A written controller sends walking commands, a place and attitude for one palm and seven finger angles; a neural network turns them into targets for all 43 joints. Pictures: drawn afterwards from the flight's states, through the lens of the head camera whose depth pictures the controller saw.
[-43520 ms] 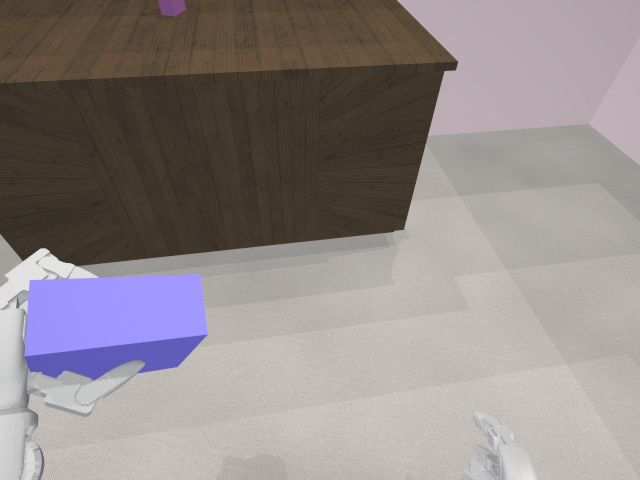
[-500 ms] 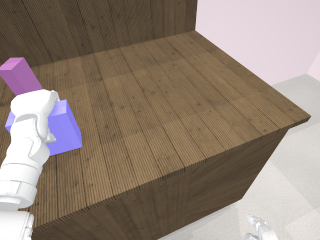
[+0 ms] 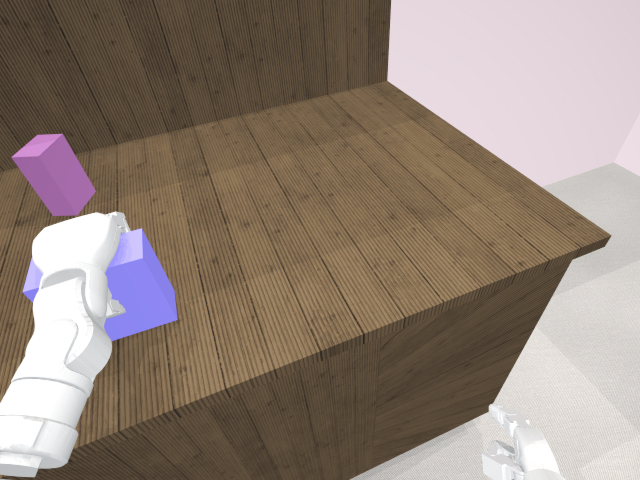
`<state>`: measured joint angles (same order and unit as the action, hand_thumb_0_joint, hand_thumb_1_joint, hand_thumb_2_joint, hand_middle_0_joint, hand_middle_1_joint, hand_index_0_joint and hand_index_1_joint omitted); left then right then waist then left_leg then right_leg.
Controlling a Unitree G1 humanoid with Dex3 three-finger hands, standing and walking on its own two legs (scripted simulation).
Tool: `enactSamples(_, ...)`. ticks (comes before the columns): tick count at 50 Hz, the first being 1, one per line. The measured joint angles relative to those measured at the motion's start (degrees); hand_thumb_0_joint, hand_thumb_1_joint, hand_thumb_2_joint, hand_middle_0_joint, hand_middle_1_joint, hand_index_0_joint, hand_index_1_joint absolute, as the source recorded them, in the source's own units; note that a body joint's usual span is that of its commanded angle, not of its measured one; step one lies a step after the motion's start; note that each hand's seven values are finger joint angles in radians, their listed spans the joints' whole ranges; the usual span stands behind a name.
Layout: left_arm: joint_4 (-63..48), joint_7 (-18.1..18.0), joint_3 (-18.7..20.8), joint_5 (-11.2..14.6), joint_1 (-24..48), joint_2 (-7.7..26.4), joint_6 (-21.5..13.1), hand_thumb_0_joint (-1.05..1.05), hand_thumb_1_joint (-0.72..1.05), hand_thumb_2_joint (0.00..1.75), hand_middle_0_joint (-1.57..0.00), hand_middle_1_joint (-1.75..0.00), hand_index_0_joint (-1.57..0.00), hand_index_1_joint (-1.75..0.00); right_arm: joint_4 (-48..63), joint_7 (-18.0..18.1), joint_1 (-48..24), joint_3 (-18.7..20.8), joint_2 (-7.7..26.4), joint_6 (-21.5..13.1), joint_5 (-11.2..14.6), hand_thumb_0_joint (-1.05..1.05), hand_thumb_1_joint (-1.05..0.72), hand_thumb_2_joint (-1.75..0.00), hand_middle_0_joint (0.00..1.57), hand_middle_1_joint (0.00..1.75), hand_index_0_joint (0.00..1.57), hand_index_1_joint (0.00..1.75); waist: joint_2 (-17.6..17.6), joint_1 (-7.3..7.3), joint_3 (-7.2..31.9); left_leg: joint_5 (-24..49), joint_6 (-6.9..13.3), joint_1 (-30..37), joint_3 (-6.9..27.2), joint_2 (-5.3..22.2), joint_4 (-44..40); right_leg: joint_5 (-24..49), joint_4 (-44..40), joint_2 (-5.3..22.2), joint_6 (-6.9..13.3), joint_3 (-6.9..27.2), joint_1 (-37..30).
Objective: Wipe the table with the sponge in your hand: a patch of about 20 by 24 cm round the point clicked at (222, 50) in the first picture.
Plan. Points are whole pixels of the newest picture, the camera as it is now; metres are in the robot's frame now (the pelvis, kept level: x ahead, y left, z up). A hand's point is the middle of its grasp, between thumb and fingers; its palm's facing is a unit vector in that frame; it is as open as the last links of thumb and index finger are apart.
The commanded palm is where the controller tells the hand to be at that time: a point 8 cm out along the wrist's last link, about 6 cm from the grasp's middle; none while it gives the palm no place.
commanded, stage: wipe back along the first lane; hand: left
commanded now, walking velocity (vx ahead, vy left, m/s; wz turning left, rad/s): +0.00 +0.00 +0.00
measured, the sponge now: (117, 301) +0.31 +0.32 +0.07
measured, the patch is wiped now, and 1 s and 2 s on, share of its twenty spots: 1.00 1.00 1.00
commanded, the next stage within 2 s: lift the sponge slowly off the table in 0.94 s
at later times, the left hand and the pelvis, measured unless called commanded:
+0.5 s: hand (102, 303) +0.27 +0.29 +0.13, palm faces +0.09 -0.03 -1.00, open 10.0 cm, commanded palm +0.22 +0.28 +0.16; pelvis -0.01 -0.01 +0.00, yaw -1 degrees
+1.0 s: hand (103, 339) +0.22 +0.27 +0.13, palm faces +0.15 -0.05 -0.99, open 10.0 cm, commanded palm +0.17 +0.25 +0.16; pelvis -0.02 -0.01 +0.00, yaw -2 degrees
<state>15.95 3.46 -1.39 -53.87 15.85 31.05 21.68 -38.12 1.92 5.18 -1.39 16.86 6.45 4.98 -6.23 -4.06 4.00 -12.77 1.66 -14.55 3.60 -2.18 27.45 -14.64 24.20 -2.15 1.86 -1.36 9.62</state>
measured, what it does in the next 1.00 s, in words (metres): stands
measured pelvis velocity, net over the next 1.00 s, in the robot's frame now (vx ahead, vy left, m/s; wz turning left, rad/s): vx -0.02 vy -0.01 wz -0.03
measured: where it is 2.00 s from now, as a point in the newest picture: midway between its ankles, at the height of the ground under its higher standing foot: outside the picture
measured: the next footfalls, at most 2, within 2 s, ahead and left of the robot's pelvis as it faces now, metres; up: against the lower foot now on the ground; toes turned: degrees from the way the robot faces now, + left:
none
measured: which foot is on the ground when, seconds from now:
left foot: down 0.00-1.00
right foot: down 0.00-1.00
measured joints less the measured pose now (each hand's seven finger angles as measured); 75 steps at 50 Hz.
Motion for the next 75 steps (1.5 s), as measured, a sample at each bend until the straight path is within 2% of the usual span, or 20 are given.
enactSamples(12,-8.75,-0.66,-0.87,0.36,-6.82,-0.98,2.09,0.00,-0.49,1.07,-0.71,-1.36,-0.73,-1.35,0.77,-0.41,-2.08,-0.82,-0.73,-0.49,-0.20,0.01,-0.91,-0.90,0.20,0.30,0.20,0.30,-0.43,-1.05,0.24,-0.49,-0.42,0.70,-0.13,0.36,0.73,-0.56,1.12,-0.36,0.36,0.13,-0.44)
enactSamples(29,-18.41,-1.03,-0.51,1.12,-14.73,-1.40,4.92,0.00,-0.49,1.07,-0.70,-1.37,-0.72,-1.36,0.51,-0.49,-2.10,-0.73,-0.31,-1.36,-0.24,0.02,-0.91,-0.90,0.20,0.30,0.20,0.30,-0.88,-1.19,0.06,-0.92,-0.82,1.04,-0.62,0.84,1.81,-1.07,2.87,-0.82,0.73,0.61,-0.25)
enactSamples(49,-27.42,-2.70,-2.13,1.00,-22.03,-3.21,7.92,0.01,-0.48,1.07,-0.69,-1.38,-0.72,-1.36,0.77,-0.52,-4.24,-1.23,-1.09,-2.37,-0.27,0.02,-0.91,-0.90,0.20,0.30,0.20,0.30,-1.43,-2.23,0.21,-0.85,-1.23,1.41,-0.99,1.22,2.60,-1.24,4.46,-1.19,1.07,0.94,-0.10)
enactSamples(53,-29.86,-3.06,-1.64,1.63,-24.28,-3.38,7.99,0.01,-0.48,1.07,-0.69,-1.38,-0.72,-1.36,0.96,-0.62,-4.50,-1.31,-1.23,-2.40,-0.37,0.02,-0.91,-0.90,0.20,0.30,0.20,0.30,-1.48,-2.34,0.34,-1.02,-1.34,1.57,-1.18,1.45,2.84,-1.25,4.61,-1.41,1.16,1.15,-0.20)
enactSamples(61,-29.25,-2.47,-2.06,2.45,-22.65,-2.99,8.33,0.01,-0.48,1.07,-0.69,-1.38,-0.72,-1.36,0.58,0.56,-4.37,-1.48,-1.07,-2.91,-0.57,0.02,-0.91,-0.90,0.20,0.30,0.20,0.30,-1.10,-2.92,-0.31,-0.81,-1.57,1.91,-0.83,1.56,2.87,-1.15,4.67,-1.55,1.41,0.81,-0.61)
enactSamples(75,-28.46,-0.73,-2.12,3.16,-21.14,-1.93,7.30,0.00,-0.49,1.07,-0.70,-1.37,-0.72,-1.35,-0.23,1.14,-3.67,-1.33,-1.05,-4.65,-1.06,0.02,-0.91,-0.90,0.20,0.30,0.20,0.30,-1.24,-3.04,-1.17,-0.20,-1.86,2.66,-0.67,1.69,2.02,-0.73,4.17,-1.69,1.75,0.71,-1.20)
